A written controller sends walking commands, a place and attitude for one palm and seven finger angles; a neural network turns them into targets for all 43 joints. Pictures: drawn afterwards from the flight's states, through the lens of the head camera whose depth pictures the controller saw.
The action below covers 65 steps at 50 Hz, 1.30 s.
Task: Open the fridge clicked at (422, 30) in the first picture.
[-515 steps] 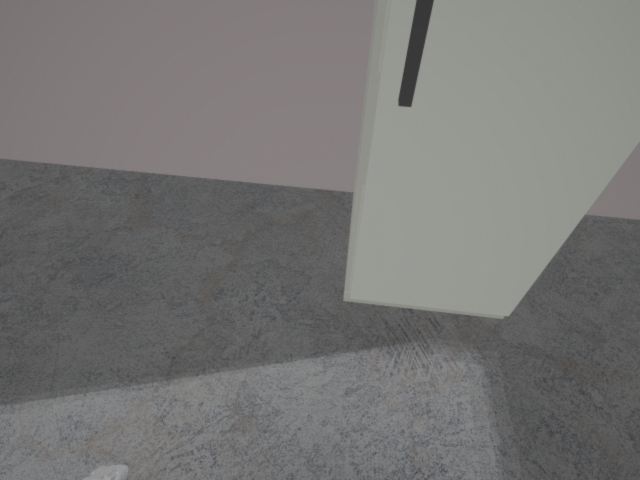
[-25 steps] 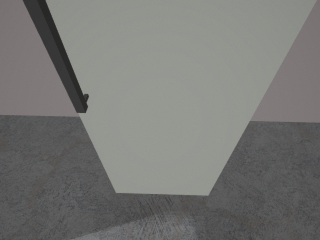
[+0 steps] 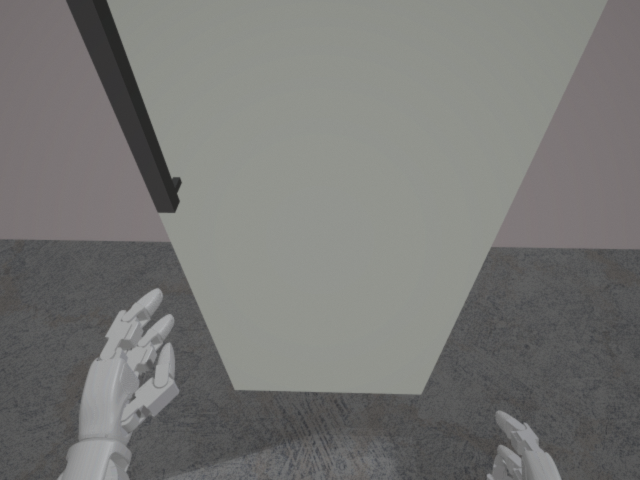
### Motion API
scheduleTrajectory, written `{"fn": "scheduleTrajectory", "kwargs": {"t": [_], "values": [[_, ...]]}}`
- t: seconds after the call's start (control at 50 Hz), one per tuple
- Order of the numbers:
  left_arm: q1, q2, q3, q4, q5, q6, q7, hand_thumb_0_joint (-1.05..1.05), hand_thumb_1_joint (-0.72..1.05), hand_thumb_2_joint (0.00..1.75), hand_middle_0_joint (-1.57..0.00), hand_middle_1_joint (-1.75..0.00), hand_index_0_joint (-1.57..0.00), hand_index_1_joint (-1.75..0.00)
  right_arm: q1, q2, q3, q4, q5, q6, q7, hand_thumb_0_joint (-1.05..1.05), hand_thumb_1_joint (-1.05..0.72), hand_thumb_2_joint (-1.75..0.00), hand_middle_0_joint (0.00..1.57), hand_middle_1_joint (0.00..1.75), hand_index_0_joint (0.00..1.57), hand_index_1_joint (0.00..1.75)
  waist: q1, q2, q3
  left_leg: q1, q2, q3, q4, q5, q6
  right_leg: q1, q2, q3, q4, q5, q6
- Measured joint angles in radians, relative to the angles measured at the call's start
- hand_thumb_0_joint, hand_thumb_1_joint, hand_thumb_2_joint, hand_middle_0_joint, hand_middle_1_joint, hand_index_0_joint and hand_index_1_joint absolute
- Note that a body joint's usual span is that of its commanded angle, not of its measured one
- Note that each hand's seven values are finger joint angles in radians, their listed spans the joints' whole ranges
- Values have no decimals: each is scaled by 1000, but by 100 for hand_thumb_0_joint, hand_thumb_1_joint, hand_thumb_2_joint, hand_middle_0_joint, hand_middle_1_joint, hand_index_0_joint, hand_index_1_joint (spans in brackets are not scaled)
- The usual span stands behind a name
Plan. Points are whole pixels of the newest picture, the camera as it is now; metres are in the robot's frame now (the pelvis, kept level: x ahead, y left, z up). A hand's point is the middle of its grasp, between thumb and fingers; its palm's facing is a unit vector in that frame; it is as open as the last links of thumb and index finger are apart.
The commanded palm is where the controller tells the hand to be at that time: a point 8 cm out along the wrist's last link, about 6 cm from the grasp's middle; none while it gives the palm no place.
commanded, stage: raise the hand to about handle height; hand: left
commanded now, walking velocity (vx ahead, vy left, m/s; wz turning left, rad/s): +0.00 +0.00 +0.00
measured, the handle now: (128, 78) +0.47 +0.22 +0.29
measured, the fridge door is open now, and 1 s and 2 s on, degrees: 0 0 0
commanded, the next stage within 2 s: move the hooked fingers beside the handle in 1.86 s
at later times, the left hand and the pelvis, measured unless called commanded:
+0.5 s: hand (112, 380) +0.21 +0.23 +0.09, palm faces -0.01 -1.00 -0.05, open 10.5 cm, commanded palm +0.17 +0.28 +0.10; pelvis -0.01 +0.01 +0.00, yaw +1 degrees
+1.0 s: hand (12, 301) +0.24 +0.28 +0.20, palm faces +0.07 -0.99 -0.10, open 13.4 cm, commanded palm +0.20 +0.32 +0.21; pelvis -0.01 +0.02 +0.02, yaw +2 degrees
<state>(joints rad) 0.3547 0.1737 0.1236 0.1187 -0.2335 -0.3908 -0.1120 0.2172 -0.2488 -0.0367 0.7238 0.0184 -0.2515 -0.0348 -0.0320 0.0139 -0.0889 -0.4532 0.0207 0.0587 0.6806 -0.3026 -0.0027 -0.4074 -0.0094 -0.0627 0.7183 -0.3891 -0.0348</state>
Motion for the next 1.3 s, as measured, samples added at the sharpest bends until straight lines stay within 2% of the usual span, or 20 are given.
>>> {"fn": "scheduleTrajectory", "kwargs": {"t": [0.04,0.06,0.1,0.14,0.18,0.22,0.26,0.32,0.36,0.42,0.48,0.54,0.66,0.76,0.88,1.06,1.3], "values": [[-2,0,3,6,-20,-89,-121,0,78,84,-21,-39,-21,-39,-39,-8,-11,-64,5,2,18,1,-91,-90,20,30,20,30,3,-12,-13,-67,6,4,76,-29,3,-70,2,5,79,-28,-6],[8,4,2,5,-26,-98,-168,0,76,83,-21,-40,-21,-40,-52,-12,-14,-97,10,7,20,1,-91,-90,20,30,20,30,8,-19,-16,-92,9,6,107,-40,1,-95,3,7,110,-39,-6],[42,15,2,-5,-39,-64,-220,0,71,81,-22,-43,-22,-43,-67,-20,-16,-158,19,22,12,1,-91,-90,20,30,20,30,20,-31,-18,-124,11,4,152,-57,-1,-126,2,6,154,-58,-7],[83,23,11,-23,-49,-13,-217,0,66,79,-22,-46,-22,-46,-68,-25,-15,-204,23,33,-3,1,-90,-90,20,30,20,30,34,-37,-16,-140,13,-6,181,-68,-2,-134,4,-3,174,-68,-9],[119,29,28,-56,-49,14,-178,1,61,77,-23,-49,-23,-49,-61,-25,-12,-229,22,34,-15,1,-90,-90,20,30,20,30,48,-35,-8,-145,16,-23,199,-76,-2,-125,8,-20,175,-71,-11],[137,37,41,-101,-45,8,-137,1,56,75,-23,-52,-23,-52,-49,-22,0,-232,18,24,-23,1,-90,-90,20,30,20,30,59,-30,1,-145,18,-44,210,-79,-2,-109,12,-40,166,-70,-11],[124,51,47,-140,-44,-15,-124,1,52,73,-23,-55,-23,-54,-37,-17,22,-217,15,11,-28,1,-90,-90,20,30,20,30,68,-23,12,-143,18,-63,215,-79,-2,-92,14,-58,152,-65,-11],[53,76,43,-163,-51,-17,-158,1,45,70,-23,-59,-23,-59,-24,-2,61,-178,19,-4,-32,1,-90,-90,20,30,20,30,73,-6,29,-130,18,-81,207,-71,-2,-64,18,-76,123,-51,-10],[-3,96,43,-156,-56,28,-195,1,40,68,-24,-62,-24,-62,-15,13,84,-152,24,-6,-34,1,-90,-90,20,30,21,30,71,6,36,-112,18,-81,185,-60,0,-43,19,-76,95,-36,-8],[-54,125,64,-135,-75,126,-230,1,33,65,-24,-66,-24,-66,6,39,109,-124,29,-4,-39,1,-90,-90,20,30,21,30,56,18,36,-73,19,-64,133,-40,5,-13,21,-60,45,-11,-1],[-69,143,107,-125,-100,206,-231,1,26,62,-25,-71,-25,-71,34,51,119,-112,30,-10,-41,1,-90,-90,21,30,21,30,39,25,35,-31,18,-43,78,-22,11,19,20,-39,-3,13,6],[-66,149,153,-144,-121,237,-218,0,19,59,-26,-75,-26,-75,62,44,116,-101,30,-28,-39,1,-90,-90,21,30,21,30,34,26,36,6,15,-27,37,-10,16,49,18,-24,-41,28,12],[-74,147,184,-209,-126,266,-223,0,5,53,-26,-84,-26,-84,83,-3,92,-77,37,-64,-40,1,-90,-90,21,30,21,30,49,25,42,65,3,-17,-15,4,27,107,8,-15,-95,47,24],[-118,166,189,-231,-116,335,-225,0,-7,48,-27,-92,-27,-92,55,-26,82,-73,45,-75,-56,1,-90,-90,20,30,21,30,63,21,54,118,-8,-17,-58,21,33,161,0,-16,-138,63,30],[-217,201,229,-225,-116,414,-232,0,-21,42,-28,-101,-28,-101,8,-20,96,-88,52,-73,-68,1,-90,-90,20,30,21,30,82,17,67,183,-15,-20,-117,47,33,228,-4,-20,-195,87,30],[-364,256,273,-198,-114,559,-278,-1,-41,34,-30,-114,-30,-114,-39,4,140,-108,62,-29,-66,1,-90,-90,20,30,21,30,106,35,75,243,-21,-29,-184,83,30,288,-5,-30,-256,116,27],[-545,355,343,-102,-107,687,-333,-1,-49,30,-31,-119,-31,-119,-35,-8,161,-87,81,26,-62,1,-90,-90,21,30,21,30,106,56,76,268,-16,-43,-224,107,17,312,3,-42,-286,130,13]]}}
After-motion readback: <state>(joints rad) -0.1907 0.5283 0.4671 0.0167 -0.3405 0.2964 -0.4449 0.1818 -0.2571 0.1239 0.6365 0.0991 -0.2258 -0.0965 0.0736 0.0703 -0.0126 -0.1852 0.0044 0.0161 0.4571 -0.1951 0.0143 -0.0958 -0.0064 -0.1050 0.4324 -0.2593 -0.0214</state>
